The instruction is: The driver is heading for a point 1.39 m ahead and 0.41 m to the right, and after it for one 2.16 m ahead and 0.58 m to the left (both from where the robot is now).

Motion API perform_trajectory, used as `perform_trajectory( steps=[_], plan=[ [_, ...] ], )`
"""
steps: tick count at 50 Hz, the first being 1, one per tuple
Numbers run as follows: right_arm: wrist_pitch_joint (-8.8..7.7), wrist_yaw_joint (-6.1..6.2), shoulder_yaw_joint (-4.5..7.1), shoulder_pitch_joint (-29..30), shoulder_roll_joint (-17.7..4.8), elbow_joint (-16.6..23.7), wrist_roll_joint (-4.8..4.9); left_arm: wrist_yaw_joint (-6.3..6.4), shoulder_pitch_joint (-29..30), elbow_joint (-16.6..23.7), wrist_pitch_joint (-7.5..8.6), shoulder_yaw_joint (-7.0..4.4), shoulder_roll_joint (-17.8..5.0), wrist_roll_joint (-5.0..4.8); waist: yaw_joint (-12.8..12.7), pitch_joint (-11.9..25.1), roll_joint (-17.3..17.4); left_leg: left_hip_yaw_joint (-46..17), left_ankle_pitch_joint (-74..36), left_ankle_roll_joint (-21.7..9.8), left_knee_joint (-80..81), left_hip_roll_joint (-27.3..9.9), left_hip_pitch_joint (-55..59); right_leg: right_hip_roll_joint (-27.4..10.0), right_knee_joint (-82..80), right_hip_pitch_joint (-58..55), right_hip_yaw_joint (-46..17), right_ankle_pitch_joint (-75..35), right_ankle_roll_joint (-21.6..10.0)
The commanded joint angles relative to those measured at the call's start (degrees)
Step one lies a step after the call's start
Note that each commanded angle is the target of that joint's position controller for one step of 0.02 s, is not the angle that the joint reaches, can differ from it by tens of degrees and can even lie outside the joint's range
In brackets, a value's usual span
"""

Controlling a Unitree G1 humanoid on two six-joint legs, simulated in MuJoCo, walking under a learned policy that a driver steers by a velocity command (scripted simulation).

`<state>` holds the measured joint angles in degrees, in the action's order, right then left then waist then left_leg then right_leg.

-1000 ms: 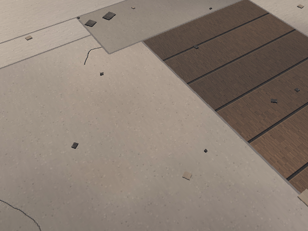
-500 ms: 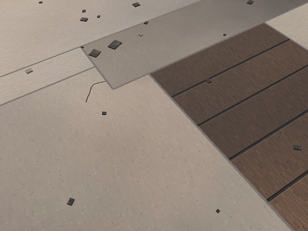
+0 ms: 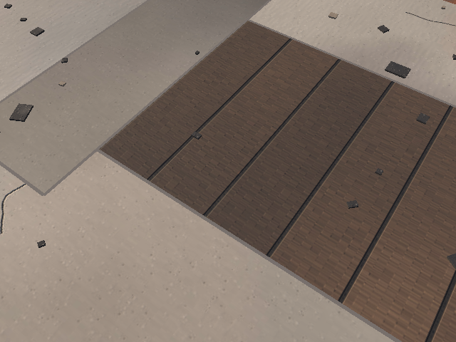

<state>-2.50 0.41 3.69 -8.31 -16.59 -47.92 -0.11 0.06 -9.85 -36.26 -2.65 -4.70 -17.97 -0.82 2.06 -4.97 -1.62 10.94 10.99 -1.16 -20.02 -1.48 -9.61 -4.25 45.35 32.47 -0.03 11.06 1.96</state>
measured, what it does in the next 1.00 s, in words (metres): walks ahead, turning right: right foot, then left foot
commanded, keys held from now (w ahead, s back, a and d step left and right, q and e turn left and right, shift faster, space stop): w+e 0.74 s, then w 0.18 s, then w+q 0.08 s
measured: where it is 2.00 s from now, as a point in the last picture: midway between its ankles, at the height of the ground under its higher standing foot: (321, 174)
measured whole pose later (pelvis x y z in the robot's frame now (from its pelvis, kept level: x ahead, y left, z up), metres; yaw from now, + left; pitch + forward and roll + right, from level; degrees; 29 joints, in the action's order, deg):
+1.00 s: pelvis +0.42 -0.12 -0.01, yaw -31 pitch +2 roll +2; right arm -4.2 -0.9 3.5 -21.5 -16.8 -52.2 1.6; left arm -1.9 -4.5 -33.8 2.5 -2.1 -15.2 -1.0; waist 6.7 -2.1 -1.9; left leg 7.2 18.1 0.8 -13.0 -0.1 3.3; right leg -4.5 35.5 34.8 -1.5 4.1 -1.1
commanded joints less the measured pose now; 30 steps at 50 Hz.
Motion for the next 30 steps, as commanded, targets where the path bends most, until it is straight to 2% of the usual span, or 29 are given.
perform_trajectory(
  steps=[1, 4, 5, 6, 7, 8, 9, 10, 11, 12, 13, 15, 17, 19, 22, 24, 26, 28, 29, 30],
  plan=[
    [0.10, -0.01, 2.76, 3.31, -11.23, 3.59, 1.08, -1.07, -0.43, 4.64, -0.34, -1.16, -3.76, 0.03, -1.09, 7.84, 7.24, -5.79, -21.19, -9.67, 3.95, -16.69, 3.12, -0.25, -4.19, -7.42, 1.00, -0.05, -1.59],
    [0.69, -0.60, 3.48, 2.57, -12.89, 2.95, 2.17, -1.48, 1.16, 5.73, -1.09, -1.68, -4.81, -0.13, -1.50, 6.08, 6.76, -7.24, -4.18, -8.34, 2.78, -18.63, 4.12, 0.28, -8.86, -8.86, 2.49, 5.38, -4.17],
    [0.83, -0.72, 3.44, 2.63, -12.41, 2.72, 2.56, -1.40, -0.22, 5.13, -0.92, -1.92, -5.02, -0.03, -2.57, 5.83, 6.05, -6.13, 0.16, -7.08, 0.21, -17.59, 3.14, 1.58, -12.79, -12.19, 3.99, 4.08, -5.36],
    [0.84, -0.84, 3.01, 1.83, -10.72, 2.31, 2.27, -0.95, -3.78, 3.69, -0.63, -2.78, -6.45, -0.03, -3.92, 6.90, 4.29, -3.94, -0.23, -5.54, -5.96, -15.38, 0.16, 3.58, -15.54, -19.06, 4.65, 4.03, -7.02],
    [0.73, -0.98, 1.95, 1.36, -7.29, 2.56, 0.97, -0.06, -11.84, 1.58, -0.20, -4.76, -11.21, -0.67, -6.54, 10.45, -4.31, 0.91, -0.53, -2.24, -22.59, -10.56, -7.48, -0.38, -19.55, -30.77, -4.06, 1.31, -10.82],
    [-0.04, -0.82, 0.61, 4.50, -3.91, 7.49, -0.96, 0.34, -14.54, 2.21, 0.91, -5.96, -18.33, -0.66, -6.10, 11.04, -18.14, 0.23, 23.31, 3.09, -42.26, 1.62, -32.61, -13.58, -27.17, -42.70, -35.78, 10.93, -22.79],
    [-1.44, -1.30, 1.16, 7.79, -6.80, 7.58, 0.14, -0.52, -15.38, 2.59, 3.04, -4.31, -13.57, -0.44, -8.67, 13.13, -10.96, -12.79, 25.86, 2.59, -50.15, 1.64, -39.27, -15.80, -31.59, -44.06, -41.89, 13.77, -25.14],
    [-2.52, -2.13, 1.65, 8.15, -8.79, 8.17, 1.82, -0.64, -13.25, 2.55, 4.48, -3.14, -10.46, -0.25, -7.12, 10.25, -9.46, -14.65, 21.18, 1.11, -49.89, -0.80, -40.83, -15.03, -31.63, -42.09, -36.76, 12.68, -22.91],
    [-3.17, -2.39, 1.83, 7.29, -9.16, 7.12, 1.59, -0.60, -11.07, 2.85, 5.15, -2.57, -8.57, -0.45, -5.62, 8.52, -5.63, -14.91, 16.45, 0.42, -46.96, -2.76, -38.58, -12.59, -30.87, -38.57, -31.13, 10.37, -20.25],
    [-3.56, -2.33, 2.02, 7.56, -9.40, 6.61, 0.44, -0.33, -8.71, 2.98, 5.09, -2.08, -7.47, -0.73, -4.57, 6.94, -3.38, -14.69, 12.62, 0.56, -42.16, -3.72, -36.57, -10.93, -31.08, -35.40, -27.26, 5.97, -18.43],
    [-3.66, -2.37, 2.12, 7.60, -9.13, 6.28, -0.06, 0.11, -7.35, 3.44, 5.06, -1.58, -6.91, -0.34, -3.56, 6.38, -3.51, -14.62, 9.11, 0.91, -38.56, -4.00, -33.02, -9.22, -31.74, -32.47, -24.41, 1.28, -17.40],
    [-3.53, -2.56, 1.76, 7.66, -7.52, 6.05, -0.17, 0.81, -7.06, 3.90, 5.16, -1.84, -8.23, 0.23, -2.99, 6.73, -2.68, -13.17, 3.85, 2.40, -32.62, -2.04, -29.06, -7.25, -32.34, -29.91, -20.89, -5.64, -16.98],
    [-3.18, -2.44, 0.99, 9.52, -5.53, 6.43, -0.13, 1.36, -7.93, 3.54, 5.21, -2.24, -9.30, 0.04, -3.48, 5.93, -1.96, -12.86, -0.88, 3.70, -24.34, -0.52, -26.00, -5.42, -32.56, -27.12, -17.79, -5.78, -16.27],
    [-2.99, -2.51, 0.32, 11.72, -4.34, 7.14, 0.15, 1.62, -9.12, 2.83, 5.12, -2.52, -9.98, -0.15, -4.50, 4.71, -3.40, -13.14, -5.30, 4.46, -17.70, 0.62, -23.23, -4.47, -32.62, -24.51, -16.76, -3.24, -15.47],
    [-3.14, -2.70, 0.21, 13.91, -4.94, 8.47, 0.69, 1.45, -11.14, 1.41, 4.96, -2.68, -10.10, -0.43, -5.67, 3.53, -4.24, -13.95, -8.42, 4.59, -12.33, 1.43, -19.59, -4.57, -31.57, -21.98, -17.92, -0.98, -14.42],
    [-3.56, -2.77, 0.59, 13.61, -6.16, 8.90, 0.87, 1.37, -11.62, 0.72, 4.88, -2.61, -9.60, -0.59, -5.39, 3.46, -4.69, -14.78, -8.43, 4.01, -10.39, 1.53, -16.92, -5.20, -30.08, -21.80, -20.21, 0.49, -13.74],
    [-4.14, -2.77, 1.23, 11.30, -7.59, 8.58, 0.97, 1.36, -10.92, 0.50, 4.68, -2.54, -9.15, -0.53, -4.02, 3.80, -6.12, -14.78, -5.80, 2.84, -9.16, 1.67, -13.37, -5.50, -27.38, -22.26, -22.53, 0.65, -12.81],
    [-4.65, -2.38, 2.27, 4.21, -8.80, 6.51, 0.64, 1.38, -9.96, 0.61, 4.35, -1.78, -6.76, -0.41, -0.38, 6.05, -6.34, -13.56, -5.21, 0.84, -5.80, 1.67, -3.23, -2.54, -21.15, -20.26, -22.09, -0.30, -10.63],
    [-4.93, -1.94, 3.18, -3.18, -11.07, 5.43, -0.07, 1.29, -9.48, 1.17, 4.45, -0.68, -3.77, 0.09, 3.01, 11.25, -3.16, -19.12, -2.50, -1.99, -5.64, -4.31, 8.01, 0.81, -9.39, -15.65, -18.58, 1.04, -8.37],
    [-4.46, -1.53, 4.34, -10.29, -16.36, 4.48, -1.17, 1.41, -12.75, 3.22, 4.90, 0.51, 0.17, -0.33, 2.74, 18.15, 12.20, -40.72, 10.90, -8.98, -0.23, -17.25, 24.76, 8.54, 10.46, 0.83, -10.24, 16.54, -4.07]
  ],
)
Velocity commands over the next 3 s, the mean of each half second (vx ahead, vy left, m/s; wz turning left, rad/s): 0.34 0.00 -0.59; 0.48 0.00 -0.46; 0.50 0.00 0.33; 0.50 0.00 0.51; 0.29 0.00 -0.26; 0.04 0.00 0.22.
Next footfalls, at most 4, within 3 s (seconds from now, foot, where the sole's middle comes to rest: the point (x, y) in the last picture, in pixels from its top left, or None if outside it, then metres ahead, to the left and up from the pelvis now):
0.14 right None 0.12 -0.13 -0.78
0.58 left None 0.41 0.04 -0.78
1.06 right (348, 300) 0.54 -0.34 -0.78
1.58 left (291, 197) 0.90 -0.22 -0.78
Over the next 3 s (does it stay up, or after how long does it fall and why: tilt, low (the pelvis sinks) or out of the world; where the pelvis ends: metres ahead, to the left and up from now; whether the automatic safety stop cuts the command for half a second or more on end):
stays up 1.24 -0.35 -0.01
